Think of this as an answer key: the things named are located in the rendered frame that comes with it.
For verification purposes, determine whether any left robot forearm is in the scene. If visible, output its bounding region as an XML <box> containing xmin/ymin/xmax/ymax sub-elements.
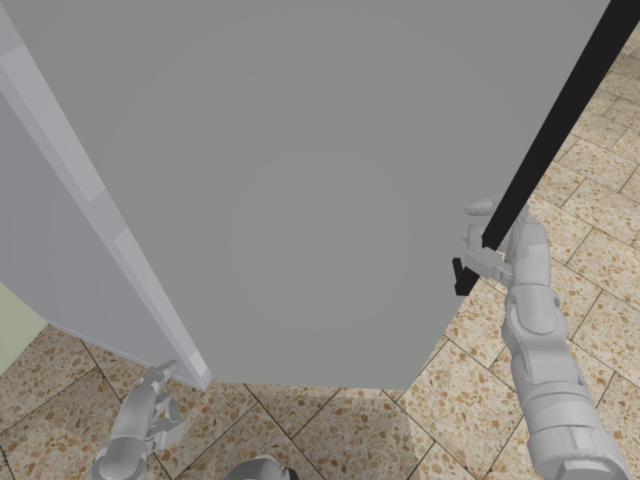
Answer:
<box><xmin>86</xmin><ymin>437</ymin><xmax>148</xmax><ymax>480</ymax></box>

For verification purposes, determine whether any right robot forearm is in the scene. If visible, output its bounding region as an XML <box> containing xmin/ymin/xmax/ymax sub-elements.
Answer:
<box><xmin>501</xmin><ymin>284</ymin><xmax>634</xmax><ymax>480</ymax></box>

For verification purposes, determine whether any robot right hand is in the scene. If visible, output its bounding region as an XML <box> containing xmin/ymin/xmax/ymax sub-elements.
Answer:
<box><xmin>461</xmin><ymin>192</ymin><xmax>551</xmax><ymax>291</ymax></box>

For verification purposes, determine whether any fridge door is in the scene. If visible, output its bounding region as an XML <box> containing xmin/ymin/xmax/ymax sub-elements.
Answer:
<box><xmin>0</xmin><ymin>0</ymin><xmax>611</xmax><ymax>390</ymax></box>

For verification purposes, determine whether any robot left shin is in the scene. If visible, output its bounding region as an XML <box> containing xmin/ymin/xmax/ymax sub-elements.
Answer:
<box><xmin>255</xmin><ymin>455</ymin><xmax>280</xmax><ymax>465</ymax></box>

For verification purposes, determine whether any handle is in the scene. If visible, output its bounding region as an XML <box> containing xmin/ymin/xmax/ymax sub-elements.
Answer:
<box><xmin>452</xmin><ymin>0</ymin><xmax>640</xmax><ymax>296</ymax></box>

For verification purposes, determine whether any robot left hand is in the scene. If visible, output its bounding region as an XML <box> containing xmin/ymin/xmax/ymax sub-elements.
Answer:
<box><xmin>110</xmin><ymin>360</ymin><xmax>186</xmax><ymax>456</ymax></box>

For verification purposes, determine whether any left robot thigh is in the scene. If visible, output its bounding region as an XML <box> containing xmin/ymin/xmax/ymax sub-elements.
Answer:
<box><xmin>223</xmin><ymin>458</ymin><xmax>290</xmax><ymax>480</ymax></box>

